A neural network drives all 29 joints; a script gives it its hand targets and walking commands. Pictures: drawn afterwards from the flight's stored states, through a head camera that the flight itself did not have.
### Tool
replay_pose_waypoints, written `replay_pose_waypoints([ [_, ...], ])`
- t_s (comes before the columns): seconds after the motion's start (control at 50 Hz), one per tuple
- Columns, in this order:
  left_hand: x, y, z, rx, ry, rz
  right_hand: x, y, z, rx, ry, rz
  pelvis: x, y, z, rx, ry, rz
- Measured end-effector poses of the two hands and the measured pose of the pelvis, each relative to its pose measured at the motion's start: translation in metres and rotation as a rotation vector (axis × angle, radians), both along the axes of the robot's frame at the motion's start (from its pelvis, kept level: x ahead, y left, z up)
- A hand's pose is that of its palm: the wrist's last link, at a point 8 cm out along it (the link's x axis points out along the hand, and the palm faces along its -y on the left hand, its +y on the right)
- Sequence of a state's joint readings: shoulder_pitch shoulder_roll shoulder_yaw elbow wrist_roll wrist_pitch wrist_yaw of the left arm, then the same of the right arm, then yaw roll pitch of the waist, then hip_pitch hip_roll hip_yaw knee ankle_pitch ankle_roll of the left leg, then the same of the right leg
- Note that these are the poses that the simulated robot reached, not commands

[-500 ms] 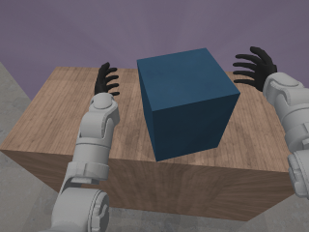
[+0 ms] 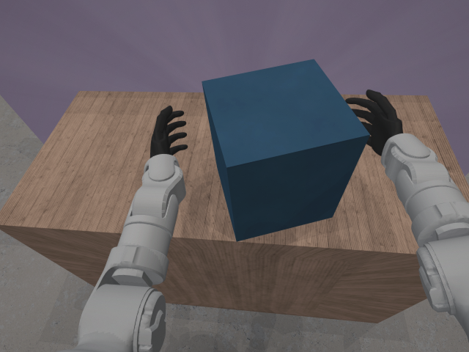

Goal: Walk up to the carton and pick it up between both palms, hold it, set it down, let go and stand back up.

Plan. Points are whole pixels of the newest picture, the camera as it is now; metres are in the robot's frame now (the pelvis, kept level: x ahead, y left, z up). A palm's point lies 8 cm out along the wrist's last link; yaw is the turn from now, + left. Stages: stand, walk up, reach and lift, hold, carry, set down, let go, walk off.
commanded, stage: reach and lift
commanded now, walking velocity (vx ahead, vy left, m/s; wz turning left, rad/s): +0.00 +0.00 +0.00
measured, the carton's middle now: (273, 155) +0.48 -0.01 +0.03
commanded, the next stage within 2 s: none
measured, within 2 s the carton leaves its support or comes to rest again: neither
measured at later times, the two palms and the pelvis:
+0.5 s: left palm (180, 157) +0.42 +0.15 +0.09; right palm (366, 136) +0.47 -0.16 +0.10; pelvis +0.00 +0.00 +0.00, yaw +0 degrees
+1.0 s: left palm (182, 158) +0.41 +0.14 +0.10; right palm (363, 137) +0.47 -0.16 +0.10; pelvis +0.00 -0.01 +0.00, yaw +0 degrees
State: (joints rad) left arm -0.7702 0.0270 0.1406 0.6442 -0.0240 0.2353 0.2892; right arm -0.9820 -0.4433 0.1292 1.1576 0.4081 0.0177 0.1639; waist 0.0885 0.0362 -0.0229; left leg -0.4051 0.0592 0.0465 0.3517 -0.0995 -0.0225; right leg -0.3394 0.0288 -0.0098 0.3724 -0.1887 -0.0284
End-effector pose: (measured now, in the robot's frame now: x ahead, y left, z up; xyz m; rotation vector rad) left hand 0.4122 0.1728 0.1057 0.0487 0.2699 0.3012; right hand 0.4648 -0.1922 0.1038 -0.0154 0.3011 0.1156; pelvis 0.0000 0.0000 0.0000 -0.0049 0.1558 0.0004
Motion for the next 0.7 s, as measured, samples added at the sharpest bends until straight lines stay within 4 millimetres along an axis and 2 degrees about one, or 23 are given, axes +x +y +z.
replay_pose_waypoints([
  [0.2, 0.005, -0.002, -0.004, 0.005, -0.005, -0.003, 0.006, 0.005, -0.004, 0.012, -0.014, 0.0, 0.003, -0.001, 0.0, 0.0, 0.017, -0.001],
  [0.38, 0.006, -0.01, -0.007, -0.017, 0.004, -0.008, 0.008, 0.027, -0.007, 0.043, -0.023, 0.005, 0.004, -0.002, 0.0, -0.001, 0.022, -0.001],
  [0.54, 0.004, -0.029, -0.012, -0.058, 0.022, -0.031, 0.007, 0.028, -0.006, 0.044, -0.027, -0.008, 0.004, -0.003, 0.0, -0.001, 0.021, -0.002],
  [0.7, 0.002, -0.031, -0.01, -0.055, 0.019, -0.004, 0.005, 0.028, -0.008, 0.059, -0.032, -0.029, 0.002, -0.005, -0.001, -0.002, 0.018, -0.004],
])
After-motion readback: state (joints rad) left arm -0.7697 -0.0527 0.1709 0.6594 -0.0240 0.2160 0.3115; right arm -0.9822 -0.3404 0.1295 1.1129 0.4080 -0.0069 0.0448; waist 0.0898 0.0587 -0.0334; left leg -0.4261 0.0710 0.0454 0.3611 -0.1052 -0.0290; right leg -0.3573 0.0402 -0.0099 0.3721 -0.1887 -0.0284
